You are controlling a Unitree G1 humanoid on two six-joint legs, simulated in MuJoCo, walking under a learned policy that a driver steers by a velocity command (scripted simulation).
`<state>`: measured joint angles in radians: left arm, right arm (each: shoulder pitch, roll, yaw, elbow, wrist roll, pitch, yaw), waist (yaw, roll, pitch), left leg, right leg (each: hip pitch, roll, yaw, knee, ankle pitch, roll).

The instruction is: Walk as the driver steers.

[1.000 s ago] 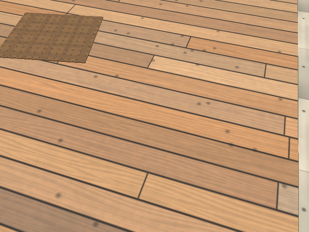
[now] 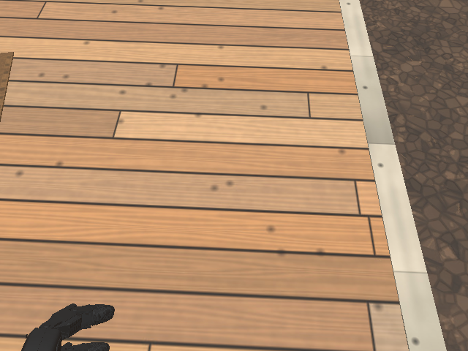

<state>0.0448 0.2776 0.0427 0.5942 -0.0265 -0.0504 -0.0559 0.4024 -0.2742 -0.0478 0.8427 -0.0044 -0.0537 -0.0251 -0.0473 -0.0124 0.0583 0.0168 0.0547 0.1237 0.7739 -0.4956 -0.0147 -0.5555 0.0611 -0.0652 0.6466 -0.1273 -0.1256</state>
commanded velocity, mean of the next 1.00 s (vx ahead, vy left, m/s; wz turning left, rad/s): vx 0.43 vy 0.00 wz -0.32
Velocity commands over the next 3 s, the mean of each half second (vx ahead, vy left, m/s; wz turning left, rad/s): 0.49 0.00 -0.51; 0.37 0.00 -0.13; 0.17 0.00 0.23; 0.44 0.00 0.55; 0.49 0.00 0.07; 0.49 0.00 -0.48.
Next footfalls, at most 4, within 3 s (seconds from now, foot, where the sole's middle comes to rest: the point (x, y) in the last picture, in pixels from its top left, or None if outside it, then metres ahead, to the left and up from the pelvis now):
0.46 left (200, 339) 0.46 0.09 -0.74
0.92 right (303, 278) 0.63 -0.21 -0.74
1.28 left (222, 279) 0.63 0.03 -0.74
1.62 right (312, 258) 0.69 -0.24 -0.74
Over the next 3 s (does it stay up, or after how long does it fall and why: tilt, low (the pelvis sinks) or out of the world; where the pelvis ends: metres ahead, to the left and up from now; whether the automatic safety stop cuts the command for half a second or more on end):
stays up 1.36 -0.04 0.04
